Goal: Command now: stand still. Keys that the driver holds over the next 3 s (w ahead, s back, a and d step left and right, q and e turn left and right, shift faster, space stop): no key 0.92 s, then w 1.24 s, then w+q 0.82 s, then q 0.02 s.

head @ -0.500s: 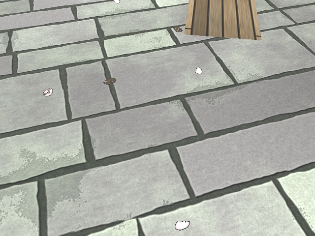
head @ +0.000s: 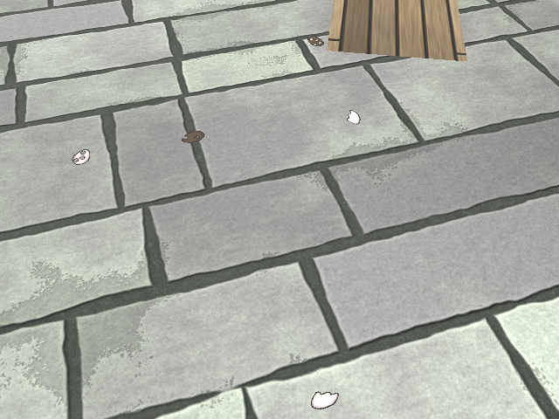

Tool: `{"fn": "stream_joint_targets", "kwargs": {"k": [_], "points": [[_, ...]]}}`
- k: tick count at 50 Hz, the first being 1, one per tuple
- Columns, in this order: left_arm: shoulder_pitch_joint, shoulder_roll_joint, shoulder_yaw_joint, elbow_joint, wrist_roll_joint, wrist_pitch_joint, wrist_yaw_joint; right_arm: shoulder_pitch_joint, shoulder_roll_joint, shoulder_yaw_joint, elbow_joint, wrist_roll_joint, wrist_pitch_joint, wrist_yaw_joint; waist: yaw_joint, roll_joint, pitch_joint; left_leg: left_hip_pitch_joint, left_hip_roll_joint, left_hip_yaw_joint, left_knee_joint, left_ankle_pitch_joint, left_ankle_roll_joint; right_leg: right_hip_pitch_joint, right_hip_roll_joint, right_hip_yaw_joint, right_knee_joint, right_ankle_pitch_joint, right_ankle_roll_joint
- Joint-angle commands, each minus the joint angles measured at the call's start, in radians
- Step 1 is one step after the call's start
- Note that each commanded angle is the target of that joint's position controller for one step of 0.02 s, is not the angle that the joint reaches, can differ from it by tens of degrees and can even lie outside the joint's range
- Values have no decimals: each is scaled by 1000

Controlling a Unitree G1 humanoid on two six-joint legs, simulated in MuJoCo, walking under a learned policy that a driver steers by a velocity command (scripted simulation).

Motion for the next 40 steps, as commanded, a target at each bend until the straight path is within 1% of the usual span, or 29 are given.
{"fn": "stream_joint_targets", "kwargs": {"k": [1, 9, 22, 30, 40], "points": [[94, 81, 16, 2, 1, -1, 4, 76, -88, -18, -4, -1, -1, -5, 1, 4, 15, 32, 5, 12, -55, 408, 15, -46, 10, -28, -57, 379, -8], [97, 75, 18, 12, 3, -4, 6, 77, -83, -20, 5, -4, 1, -8, 0, 3, 35, 9, 1, 15, -72, 303, 12, -74, 13, -30, -73, 285, -8], [129, 55, 17, 23, 4, -8, 7, 106, -64, -15, 16, -5, 0, -10, 1, 3, 64, -36, -1, 13, -92, 172, 11, -121, 16, -30, -89, 166, -11], [148, 44, 15, 22, 3, -11, 7, 124, -54, -12, 16, -5, -3, -10, 1, 3, 67, -52, -1, 10, -97, 140, 12, -136, 16, -28, -91, 139, -14], [166, 37, 15, 17, 3, -13, 6, 142, -48, -9, 13, -4, -7, -10, 1, 4, 62, -58, 1, 9, -96, 143, 14, -143, 15, -27, -89, 143, -16]]}}
Next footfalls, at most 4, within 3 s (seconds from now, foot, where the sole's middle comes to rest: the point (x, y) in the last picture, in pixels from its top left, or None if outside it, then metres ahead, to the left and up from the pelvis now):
1.60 left None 0.38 0.10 -0.77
2.20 right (349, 346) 0.68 -0.15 -0.77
2.78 left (248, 260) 0.95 0.12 -0.77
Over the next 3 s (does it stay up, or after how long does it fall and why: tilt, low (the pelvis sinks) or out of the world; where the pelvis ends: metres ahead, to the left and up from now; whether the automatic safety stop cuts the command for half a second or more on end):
stays up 0.93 0.05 0.01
